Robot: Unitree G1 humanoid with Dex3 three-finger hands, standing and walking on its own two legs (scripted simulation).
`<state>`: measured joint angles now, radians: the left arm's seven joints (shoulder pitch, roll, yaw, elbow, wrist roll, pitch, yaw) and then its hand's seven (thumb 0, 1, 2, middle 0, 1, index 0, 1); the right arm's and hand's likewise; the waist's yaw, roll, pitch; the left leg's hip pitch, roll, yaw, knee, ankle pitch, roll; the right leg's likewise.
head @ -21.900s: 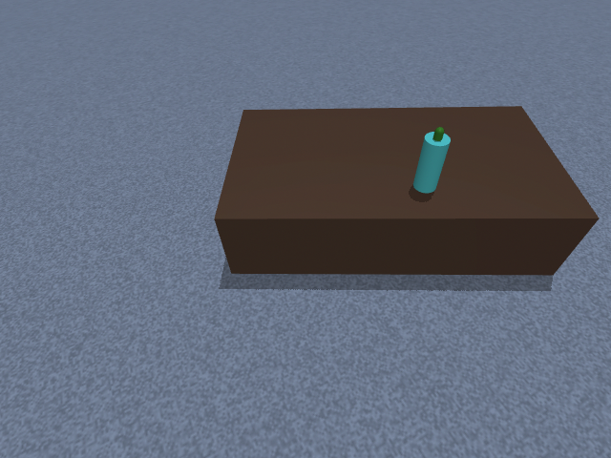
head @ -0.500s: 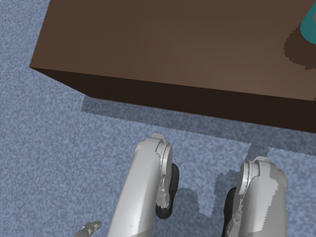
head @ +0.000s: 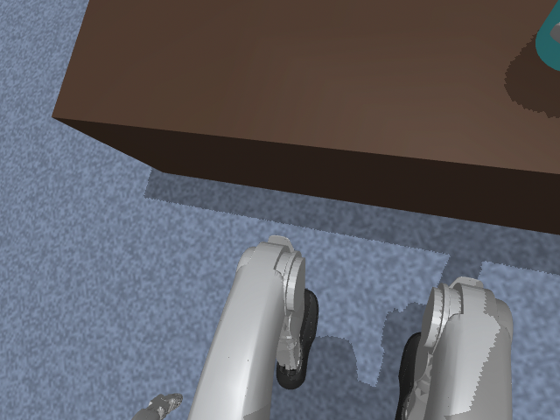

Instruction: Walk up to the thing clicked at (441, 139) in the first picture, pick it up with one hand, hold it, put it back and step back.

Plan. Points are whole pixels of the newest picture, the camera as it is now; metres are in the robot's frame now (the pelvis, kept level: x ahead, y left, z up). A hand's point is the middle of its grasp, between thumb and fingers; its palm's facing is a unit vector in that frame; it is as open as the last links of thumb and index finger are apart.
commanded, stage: open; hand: right
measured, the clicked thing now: out of the picture +0.61 -0.22 +0.06
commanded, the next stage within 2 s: withdraw in 0.40 s
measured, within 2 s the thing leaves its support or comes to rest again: rests again in 0.48 s
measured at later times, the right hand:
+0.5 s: hand out of the picture +0.60 -0.23 +0.01, palm faces +0.19 +0.98 -0.02, open 12.6 cm
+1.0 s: hand out of the picture +0.61 -0.30 +0.16, palm faces +0.28 +0.96 -0.06, open 15.6 cm
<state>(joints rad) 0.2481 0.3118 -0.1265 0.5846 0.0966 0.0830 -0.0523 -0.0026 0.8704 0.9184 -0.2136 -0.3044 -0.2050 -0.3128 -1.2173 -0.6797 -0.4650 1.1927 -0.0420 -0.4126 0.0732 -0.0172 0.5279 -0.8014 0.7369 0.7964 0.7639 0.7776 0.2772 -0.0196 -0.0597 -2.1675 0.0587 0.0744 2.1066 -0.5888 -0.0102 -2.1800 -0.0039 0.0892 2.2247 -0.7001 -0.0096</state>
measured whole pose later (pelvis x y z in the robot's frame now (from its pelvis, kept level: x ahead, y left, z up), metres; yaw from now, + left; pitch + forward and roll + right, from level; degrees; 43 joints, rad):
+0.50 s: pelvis +0.00 +0.00 +0.00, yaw +0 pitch +37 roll +7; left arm 0.25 0.31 -0.13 0.58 0.09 0.08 -0.05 0.00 0.84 0.94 -0.22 -0.30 -0.20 -0.32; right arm -1.20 -0.68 -0.46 1.15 -0.04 -0.40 0.08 -0.01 0.32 -0.39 0.62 0.50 0.63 0.50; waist 0.28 -0.01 -0.05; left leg -2.18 0.06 0.07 2.12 -0.59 -0.01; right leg -2.19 0.00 0.09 2.24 -0.70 -0.01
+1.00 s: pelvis +0.01 +0.00 +0.07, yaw +0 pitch +38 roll +6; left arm 0.23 0.30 -0.11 0.60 0.03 0.08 -0.01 0.00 0.85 0.92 -0.21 -0.30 -0.20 -0.32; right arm -1.30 -0.88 -0.51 1.20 -0.04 -0.23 0.18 -0.01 0.27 -0.13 0.19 0.12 0.18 0.13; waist 0.26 -0.03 -0.10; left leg -1.97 0.04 0.08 1.89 -0.58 -0.01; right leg -1.97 -0.02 0.08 2.00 -0.69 -0.01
